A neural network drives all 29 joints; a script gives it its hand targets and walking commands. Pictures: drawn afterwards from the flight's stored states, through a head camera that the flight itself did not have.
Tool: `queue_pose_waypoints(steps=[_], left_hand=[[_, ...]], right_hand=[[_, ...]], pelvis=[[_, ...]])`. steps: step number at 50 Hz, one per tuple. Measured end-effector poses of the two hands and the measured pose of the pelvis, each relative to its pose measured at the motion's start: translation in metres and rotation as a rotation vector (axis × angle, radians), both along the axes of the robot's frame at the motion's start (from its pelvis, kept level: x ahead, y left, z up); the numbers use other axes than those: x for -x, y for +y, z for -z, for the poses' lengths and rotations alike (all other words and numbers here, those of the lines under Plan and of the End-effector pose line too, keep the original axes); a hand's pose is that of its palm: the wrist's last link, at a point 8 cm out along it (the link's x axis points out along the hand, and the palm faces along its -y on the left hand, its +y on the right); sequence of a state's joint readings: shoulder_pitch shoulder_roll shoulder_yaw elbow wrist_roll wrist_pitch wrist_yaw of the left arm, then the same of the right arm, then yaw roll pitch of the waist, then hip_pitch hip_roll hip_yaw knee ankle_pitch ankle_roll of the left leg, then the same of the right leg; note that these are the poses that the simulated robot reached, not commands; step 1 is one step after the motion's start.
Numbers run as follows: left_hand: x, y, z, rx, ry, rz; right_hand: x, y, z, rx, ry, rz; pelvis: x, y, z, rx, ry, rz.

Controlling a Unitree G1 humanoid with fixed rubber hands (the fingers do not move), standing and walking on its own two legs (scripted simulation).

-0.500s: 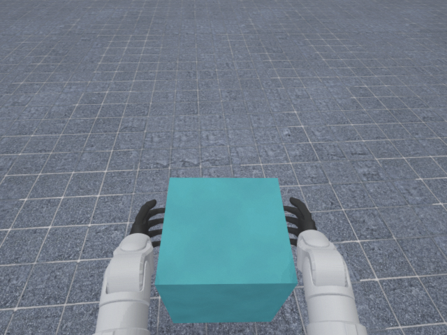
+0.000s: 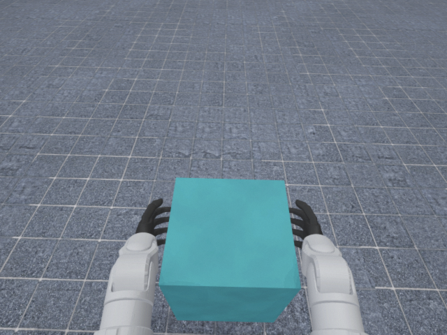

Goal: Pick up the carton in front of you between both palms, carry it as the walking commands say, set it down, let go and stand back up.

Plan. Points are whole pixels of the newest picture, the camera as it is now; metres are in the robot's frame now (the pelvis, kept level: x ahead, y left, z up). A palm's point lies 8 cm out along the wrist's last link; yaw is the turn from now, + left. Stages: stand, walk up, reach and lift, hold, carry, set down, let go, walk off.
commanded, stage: hold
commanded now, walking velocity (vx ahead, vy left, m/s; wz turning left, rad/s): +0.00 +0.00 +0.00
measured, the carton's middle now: (227, 254) +0.29 -0.01 -0.05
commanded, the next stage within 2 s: set down in 0.26 s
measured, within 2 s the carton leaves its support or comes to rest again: neither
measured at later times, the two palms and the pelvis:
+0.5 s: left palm (151, 239) +0.28 +0.13 +0.03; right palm (307, 214) +0.33 -0.17 +0.03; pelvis +0.00 -0.08 +0.00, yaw +9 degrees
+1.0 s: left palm (171, 255) +0.35 +0.12 -0.17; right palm (289, 249) +0.36 -0.18 -0.17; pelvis -0.04 -0.05 -0.10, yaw +9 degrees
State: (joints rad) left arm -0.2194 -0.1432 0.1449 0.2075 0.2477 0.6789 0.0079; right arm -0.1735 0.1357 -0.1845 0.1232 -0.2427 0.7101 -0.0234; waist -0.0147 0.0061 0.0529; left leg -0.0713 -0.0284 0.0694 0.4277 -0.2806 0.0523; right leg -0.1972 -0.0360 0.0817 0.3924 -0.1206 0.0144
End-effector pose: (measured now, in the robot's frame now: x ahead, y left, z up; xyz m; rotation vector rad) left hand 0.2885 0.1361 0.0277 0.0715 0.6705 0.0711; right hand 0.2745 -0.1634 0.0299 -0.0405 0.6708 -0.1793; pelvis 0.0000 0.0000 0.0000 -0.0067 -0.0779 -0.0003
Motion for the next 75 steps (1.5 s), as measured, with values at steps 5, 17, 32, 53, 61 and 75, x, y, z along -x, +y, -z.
queue_pose_waypoints(steps=[5,17,32,53,61,75], left_hand=[[0.02,0.02,-0.005,0.004,-0.011,-0.13],[0.025,-0.001,-0.016,-0.01,-0.003,-0.207],[-0.021,-0.009,0.031,-0.004,0.041,-0.169],[-0.07,-0.018,0.205,0.06,-0.025,-0.116],[-0.085,-0.027,0.245,0.061,0.022,-0.097],[-0.107,-0.046,0.343,0.046,0.021,-0.052]], right_hand=[[-0.018,0.021,-0.005,-0.001,-0.011,-0.122],[-0.034,0.002,-0.009,-0.033,-0.005,-0.186],[-0.07,-0.007,0.036,-0.072,0.039,-0.117],[-0.089,-0.018,0.209,-0.074,-0.038,-0.013],[-0.1,-0.027,0.244,-0.057,0.007,-0.001],[-0.113,-0.046,0.341,-0.053,0.007,0.031]], pelvis=[[0.002,-0.014,-0.002,-0.008,-0.025,-0.072],[0.002,-0.055,-0.002,-0.007,-0.036,-0.145],[0.011,-0.083,0.015,0.011,0.097,-0.166],[0.044,-0.046,0.114,0.038,0.668,-0.143],[0.044,-0.039,0.146,0.045,0.752,-0.144],[0.057,-0.051,0.215,0.041,0.888,-0.15]])
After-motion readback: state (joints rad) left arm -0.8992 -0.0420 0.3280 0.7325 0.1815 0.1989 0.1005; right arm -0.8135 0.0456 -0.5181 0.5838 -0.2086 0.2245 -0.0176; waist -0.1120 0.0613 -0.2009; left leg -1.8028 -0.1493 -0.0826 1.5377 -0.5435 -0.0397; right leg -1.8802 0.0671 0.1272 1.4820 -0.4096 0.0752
